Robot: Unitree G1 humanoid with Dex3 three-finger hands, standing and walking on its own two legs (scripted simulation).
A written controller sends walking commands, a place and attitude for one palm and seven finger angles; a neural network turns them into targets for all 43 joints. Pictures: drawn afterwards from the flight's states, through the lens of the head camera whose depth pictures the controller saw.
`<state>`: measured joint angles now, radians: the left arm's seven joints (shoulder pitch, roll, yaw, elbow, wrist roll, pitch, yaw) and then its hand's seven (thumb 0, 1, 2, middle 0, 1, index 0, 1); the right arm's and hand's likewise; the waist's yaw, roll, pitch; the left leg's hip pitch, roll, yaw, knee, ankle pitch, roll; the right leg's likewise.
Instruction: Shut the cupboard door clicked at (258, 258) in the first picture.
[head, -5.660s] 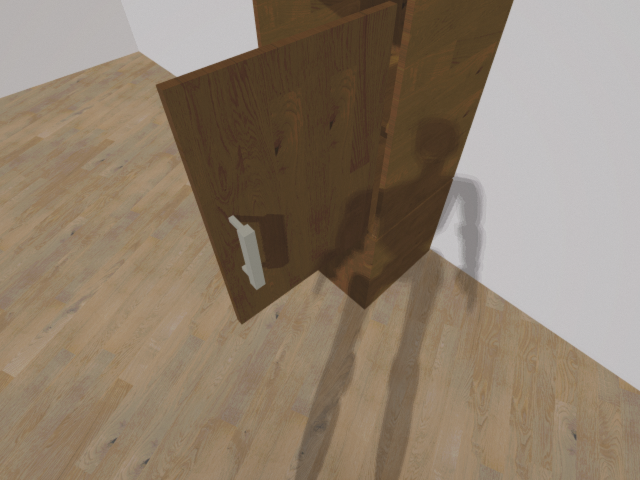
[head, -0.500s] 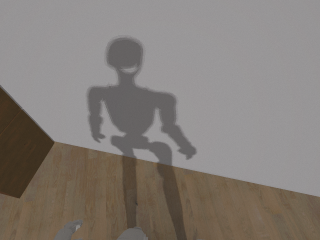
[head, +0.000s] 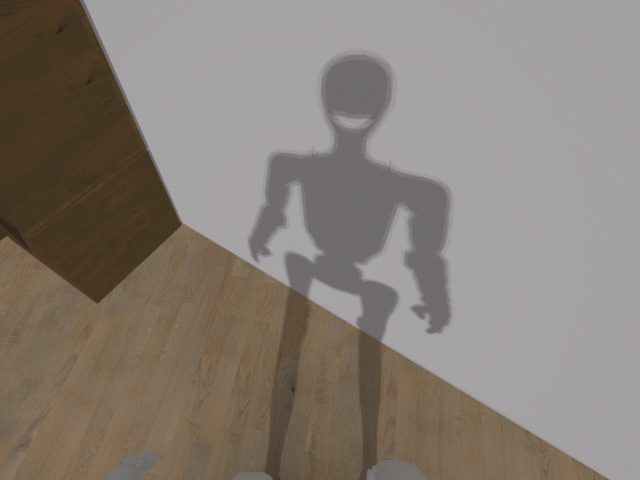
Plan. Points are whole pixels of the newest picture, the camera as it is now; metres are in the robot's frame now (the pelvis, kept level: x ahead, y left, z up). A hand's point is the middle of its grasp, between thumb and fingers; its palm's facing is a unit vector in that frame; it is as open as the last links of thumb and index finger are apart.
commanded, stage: turn to face it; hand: left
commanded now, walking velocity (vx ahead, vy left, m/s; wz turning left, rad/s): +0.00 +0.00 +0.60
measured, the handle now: out of the picture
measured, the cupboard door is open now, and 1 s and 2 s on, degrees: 87 87 87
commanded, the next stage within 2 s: take the last steps up to it in 1.48 s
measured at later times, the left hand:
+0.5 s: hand out of the picture -0.01 +0.19 -0.19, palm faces +0.34 -0.91 -0.22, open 7.4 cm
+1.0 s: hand out of the picture +0.01 +0.14 -0.15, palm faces +0.57 -0.78 -0.26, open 7.4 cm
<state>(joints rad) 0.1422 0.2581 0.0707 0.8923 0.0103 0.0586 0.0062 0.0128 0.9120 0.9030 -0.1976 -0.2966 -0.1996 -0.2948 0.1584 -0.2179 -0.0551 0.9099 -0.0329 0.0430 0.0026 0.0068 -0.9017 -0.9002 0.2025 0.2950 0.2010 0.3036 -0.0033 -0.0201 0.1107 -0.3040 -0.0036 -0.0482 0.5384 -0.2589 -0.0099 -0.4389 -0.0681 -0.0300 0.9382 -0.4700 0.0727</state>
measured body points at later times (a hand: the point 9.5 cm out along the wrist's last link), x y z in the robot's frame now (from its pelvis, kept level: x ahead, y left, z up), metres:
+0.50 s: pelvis +0.01 -0.02 -0.01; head +0.06 +0.01 +0.43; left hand -0.03 +0.23 -0.17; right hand +0.21 -0.23 -0.14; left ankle -0.03 +0.08 -0.73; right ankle +0.00 -0.15 -0.70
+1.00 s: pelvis +0.05 -0.07 +0.01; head +0.09 -0.06 +0.45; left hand -0.02 +0.18 -0.13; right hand +0.26 -0.25 -0.14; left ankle -0.05 +0.02 -0.67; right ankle +0.09 -0.17 -0.73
